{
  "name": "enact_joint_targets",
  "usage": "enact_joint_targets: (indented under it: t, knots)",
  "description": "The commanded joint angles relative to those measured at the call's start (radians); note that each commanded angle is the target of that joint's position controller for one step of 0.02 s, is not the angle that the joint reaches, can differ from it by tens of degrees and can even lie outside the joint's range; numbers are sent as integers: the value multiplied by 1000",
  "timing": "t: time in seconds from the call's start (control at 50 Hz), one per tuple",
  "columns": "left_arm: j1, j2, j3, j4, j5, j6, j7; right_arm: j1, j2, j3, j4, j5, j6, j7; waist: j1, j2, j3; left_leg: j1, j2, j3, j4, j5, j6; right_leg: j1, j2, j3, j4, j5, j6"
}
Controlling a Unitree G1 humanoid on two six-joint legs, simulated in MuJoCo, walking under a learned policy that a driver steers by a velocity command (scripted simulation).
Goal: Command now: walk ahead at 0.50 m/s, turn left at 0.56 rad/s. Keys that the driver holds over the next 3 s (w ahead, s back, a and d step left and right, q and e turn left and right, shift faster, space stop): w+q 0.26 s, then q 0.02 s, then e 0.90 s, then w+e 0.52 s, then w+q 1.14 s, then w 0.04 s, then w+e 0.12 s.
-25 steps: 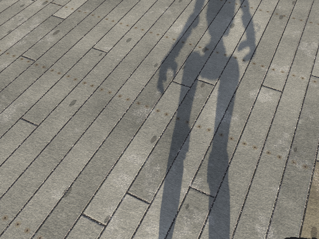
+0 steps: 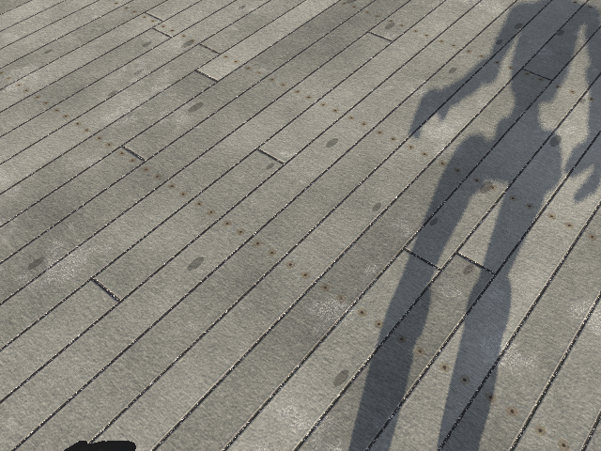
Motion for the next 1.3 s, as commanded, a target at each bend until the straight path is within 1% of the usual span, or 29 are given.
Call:
enact_joint_targets:
  t: [0.02, 0.06, 0.1, 0.26, 0.32, 0.34, 0.38, 0.4, 0.42, 0.44, 0.46, 0.48, 0.52, 0.54, 0.58, 0.7, 0.8, 0.86, 0.88, 0.9, 0.92, 0.94, 0.96, 0.98, 1.0, 1.06, 1.18, 1.24, 1.3]
  knots:
    - [115, 100, 33, -8, 8, 5, 6, -87, -111, -33, -117, -8, -12, 6, 80, -126, -7, -380, 136, -17, 80, 107, -18, 333, -297, 326, -261, -1, -154]
    - [107, 99, 36, 8, 2, -3, 5, -80, -65, -25, -125, 1, -1, 14, 61, -150, 6, -345, 153, 12, 37, 133, -22, 272, -276, 229, -307, 69, -158]
    - [113, 126, 46, 28, -4, -9, 4, -114, -44, -19, -145, -6, 6, 18, 58, -128, 21, -366, 164, 19, -28, 172, -33, 258, -287, 165, -340, 139, -178]
    - [162, 200, 64, 94, -16, 9, 13, -323, -22, 0, -204, -5, -11, 59, 118, -83, 56, -311, 147, 104, -415, 466, -8, 328, -278, -75, -351, 263, -138]
    - [199, 217, 65, 127, -33, 30, 14, -365, -27, -4, -237, -17, -17, 71, 106, -88, 59, -223, 93, 142, -514, 382, 30, 369, -291, -103, -253, 555, -117]
    - [204, 231, 66, 135, -39, 35, 15, -333, -41, -13, -234, -24, -21, 71, 78, -108, 25, -147, 58, 156, -538, 349, 51, 383, -291, -101, -190, 709, -109]
    - [191, 226, 56, 146, -45, 38, 15, -117, -112, -49, -169, -37, -25, 56, -55, -93, -97, 197, 14, 166, -672, 529, 104, 308, -234, -136, 73, 787, -56]
    - [201, 169, 30, 121, -13, 28, 13, 6, -192, -64, -143, -58, -17, 34, -94, 2, -227, 506, 193, -2, -598, 950, 159, 93, -167, -137, 343, 398, -5]
    - [361, 63, -12, 130, 10, 21, -9, -19, -230, -46, -163, -83, -11, 19, 3, 217, -421, 801, 523, -363, -522, 1390, 359, -188, -23, -30, 723, -558, 61]
    - [346, 174, 15, 177, -32, 24, -10, 20, -179, -45, -167, -69, -4, 25, -80, 104, -556, 741, 520, -385, -582, 1246, 385, -169, -20, 164, 816, -566, 63]
    - [230, 209, 29, 142, -63, 32, -7, -42, -152, -35, -148, -54, -5, 31, -66, 76, -384, 621, 449, -229, -632, 1134, 331, -248, -68, 132, 797, -511, 61]
    - [183, 175, 22, 130, -54, 43, 5, -117, -110, -23, -132, -37, -11, 32, -24, 38, -248, 482, 388, -148, -680, 1003, 274, -275, -106, 88, 713, -434, 67]
    - [225, 146, 26, 160, -30, 87, 26, -220, -52, -6, -120, -44, -22, 35, 56, 45, -141, 212, 331, -27, -780, 879, 232, -123, -141, 72, 632, -322, 96]
    - [262, 125, 25, 174, -26, 106, 34, -254, -47, -7, -113, -59, -29, 37, 83, 58, -135, 117, 322, 18, -819, 853, 232, -36, -131, 55, 618, -270, 109]
    - [271, 113, 30, 161, -21, 128, 48, -307, -70, -17, -103, -68, -39, 31, 104, 82, -110, 53, 324, 78, -858, 809, 243, -15, -122, 32, 567, -230, 123]
    - [116, 113, 36, 74, -16, 152, 36, -292, -105, -34, -48, -52, -8, -15, 52, 70, -63, 105, 359, 130, -918, 434, 234, -77, -152, 14, 395, -105, 91]
    - [62, 122, 45, 21, -17, 162, 8, -277, -141, -49, -20, -31, 24, -14, 35, 67, -51, 204, 403, 141, -850, 452, 212, -62, -131, -36, 259, -178, 54]
    - [111, 126, 56, 23, -15, 160, -5, -277, -142, -54, 0, -4, 37, -15, 73, 52, -68, 210, 365, 201, -704, 465, 126, 75, -76, -85, 18, -31, -2]
    - [140, 175, 73, 26, -10, 157, 3, -219, -111, -49, 24, -9, 39, -13, 70, -35, -70, 159, 300, 255, -576, 370, 51, 162, -88, -14, -91, 163, -42]
    - [170, 306, 105, 12, -9, 153, 25, -226, -56, -33, -9, -56, 34, -6, 40, -330, -88, -93, 163, 346, -281, 43, -53, 329, -314, 298, -107, 595, -155]
    - [179, 309, 97, -6, 21, 135, 17, -337, -68, -32, -51, -58, 34, -13, 101, -350, -102, -276, 37, 205, -60, -253, -92, 330, -429, 499, -148, 647, -341]
    - [173, 271, 86, -8, 23, 112, 7, -354, -102, -44, -45, -42, 37, -13, 106, -208, -125, -303, 56, 102, 52, -230, -82, 343, -392, 426, -147, 640, -339]
    - [133, 255, 85, -9, 10, 96, 10, -339, -95, -45, -37, -26, 38, -15, 77, -169, -119, -325, 72, 73, 60, -142, -69, 348, -340, 350, -133, 592, -287]
    - [89, 227, 79, -17, -10, 93, 15, -321, -95, -48, -19, -28, 39, -23, 58, -125, -115, -336, 85, 60, 31, -77, -68, 347, -303, 311, -126, 543, -241]
    - [55, 206, 71, -24, -25, 97, 24, -321, -111, -54, -17, -35, 39, -29, 44, -127, -111, -321, 92, 50, 5, -26, -73, 331, -287, 294, -129, 527, -220]
    - [55, 205, 69, -39, -16, 108, 37, -302, -87, -50, -8, -26, 35, -27, 33, -144, -141, -258, 60, 54, -62, 54, -91, 320, -254, 279, -133, 538, -217]
    - [50, 236, 81, -52, -16, 127, 49, -332, -75, -41, -9, -23, 32, -19, 58, -173, -113, -147, 35, 37, -315, 93, -113, 244, -228, 344, -140, 325, -215]
    - [46, 224, 77, -52, -23, 130, 42, -336, -87, -43, -14, -14, 18, -2, 70, -195, -90, -73, 25, 45, -430, 96, -91, 161, -197, 417, -198, -147, -210]
    - [29, 216, 69, -53, -24, 127, 37, -293, -94, -49, -8, -3, -15, 15, 37, -211, -53, 57, 15, 64, -603, 115, -50, 81, -163, 479, -197, -357, -188]
Next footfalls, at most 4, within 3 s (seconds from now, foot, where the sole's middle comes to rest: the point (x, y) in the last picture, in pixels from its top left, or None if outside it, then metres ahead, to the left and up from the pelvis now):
0.40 left None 0.35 0.18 -0.77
0.88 right None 0.36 -0.06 -0.77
1.34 left None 0.41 0.16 -0.77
1.82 right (418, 417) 0.55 -0.24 -0.77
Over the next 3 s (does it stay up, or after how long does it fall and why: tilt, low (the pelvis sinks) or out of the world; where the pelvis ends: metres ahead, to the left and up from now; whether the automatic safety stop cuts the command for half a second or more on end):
stays up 1.10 -0.31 0.01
